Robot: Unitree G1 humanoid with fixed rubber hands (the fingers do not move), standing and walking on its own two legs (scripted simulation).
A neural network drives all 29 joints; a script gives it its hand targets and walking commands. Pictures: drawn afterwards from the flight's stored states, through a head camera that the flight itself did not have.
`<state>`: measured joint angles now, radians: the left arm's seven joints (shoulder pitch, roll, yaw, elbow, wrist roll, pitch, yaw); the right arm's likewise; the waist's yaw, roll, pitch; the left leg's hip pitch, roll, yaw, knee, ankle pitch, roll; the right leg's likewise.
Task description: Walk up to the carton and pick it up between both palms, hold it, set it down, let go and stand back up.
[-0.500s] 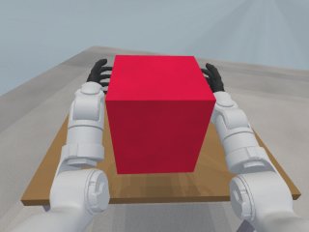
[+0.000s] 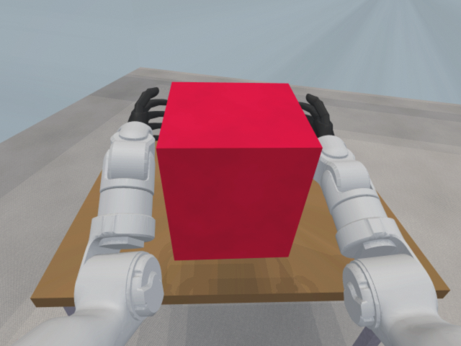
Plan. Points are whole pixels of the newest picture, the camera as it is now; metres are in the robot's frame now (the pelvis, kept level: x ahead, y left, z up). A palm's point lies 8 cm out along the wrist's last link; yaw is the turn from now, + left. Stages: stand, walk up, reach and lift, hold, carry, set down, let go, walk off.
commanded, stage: hold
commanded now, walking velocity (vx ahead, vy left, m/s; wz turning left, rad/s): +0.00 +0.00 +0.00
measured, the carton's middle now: (231, 171) +0.38 -0.01 +0.18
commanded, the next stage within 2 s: none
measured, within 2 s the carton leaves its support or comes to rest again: neither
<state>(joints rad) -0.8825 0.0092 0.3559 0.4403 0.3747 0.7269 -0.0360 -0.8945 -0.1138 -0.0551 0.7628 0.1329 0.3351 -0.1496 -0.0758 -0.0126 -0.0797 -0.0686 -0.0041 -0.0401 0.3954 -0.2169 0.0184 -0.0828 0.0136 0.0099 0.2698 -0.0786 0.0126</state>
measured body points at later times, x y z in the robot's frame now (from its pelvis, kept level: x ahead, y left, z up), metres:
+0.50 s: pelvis +0.00 +0.00 +0.00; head -0.08 +0.02 +0.44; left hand +0.39 +0.15 +0.26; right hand +0.39 -0.16 +0.25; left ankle +0.01 +0.11 -0.75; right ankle +0.05 -0.13 -0.75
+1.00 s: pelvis +0.00 +0.00 +0.00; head -0.08 +0.02 +0.44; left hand +0.39 +0.15 +0.26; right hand +0.39 -0.16 +0.26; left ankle +0.01 +0.11 -0.75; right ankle +0.05 -0.13 -0.75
